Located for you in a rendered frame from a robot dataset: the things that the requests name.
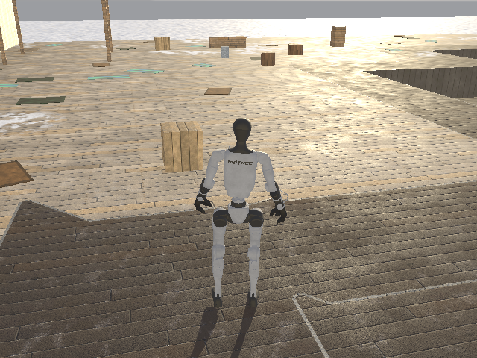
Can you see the robot torso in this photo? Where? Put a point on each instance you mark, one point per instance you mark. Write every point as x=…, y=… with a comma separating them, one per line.
x=239, y=181

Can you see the right robot hand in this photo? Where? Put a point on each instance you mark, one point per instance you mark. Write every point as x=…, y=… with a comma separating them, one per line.
x=282, y=212

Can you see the left robot thigh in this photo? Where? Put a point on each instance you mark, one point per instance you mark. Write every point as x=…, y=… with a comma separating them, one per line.
x=219, y=224

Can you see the robot right upper arm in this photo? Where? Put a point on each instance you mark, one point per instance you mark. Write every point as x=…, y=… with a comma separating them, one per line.
x=268, y=172

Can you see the robot left forearm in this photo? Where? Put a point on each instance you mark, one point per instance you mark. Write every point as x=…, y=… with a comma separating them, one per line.
x=202, y=192

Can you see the left robot hand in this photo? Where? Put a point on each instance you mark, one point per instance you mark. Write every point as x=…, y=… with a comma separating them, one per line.
x=199, y=208

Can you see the robot right forearm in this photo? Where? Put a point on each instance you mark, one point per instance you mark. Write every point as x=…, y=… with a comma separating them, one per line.
x=277, y=198

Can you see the robot left upper arm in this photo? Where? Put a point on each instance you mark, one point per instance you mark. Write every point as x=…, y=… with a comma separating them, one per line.
x=217, y=156

